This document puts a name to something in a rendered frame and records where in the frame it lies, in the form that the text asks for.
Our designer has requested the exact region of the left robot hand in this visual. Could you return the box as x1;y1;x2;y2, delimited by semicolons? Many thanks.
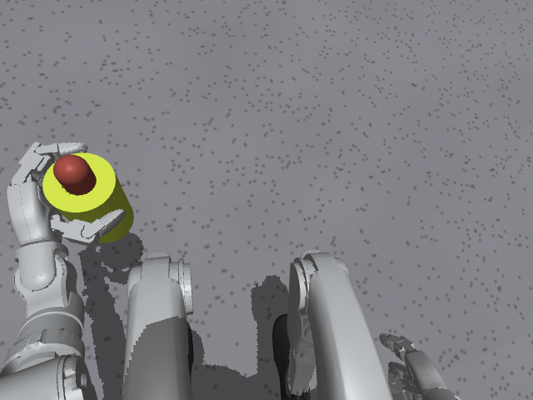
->
6;142;126;248

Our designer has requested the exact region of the bottle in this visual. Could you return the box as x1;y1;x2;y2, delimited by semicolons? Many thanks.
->
42;152;134;243

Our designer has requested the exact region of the right robot foot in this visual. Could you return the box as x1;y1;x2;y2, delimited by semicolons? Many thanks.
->
272;314;311;400

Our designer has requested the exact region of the left robot arm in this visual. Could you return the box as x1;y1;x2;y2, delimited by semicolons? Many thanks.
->
0;240;97;400

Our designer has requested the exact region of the right robot hand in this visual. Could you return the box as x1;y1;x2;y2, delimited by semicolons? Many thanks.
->
379;333;449;400

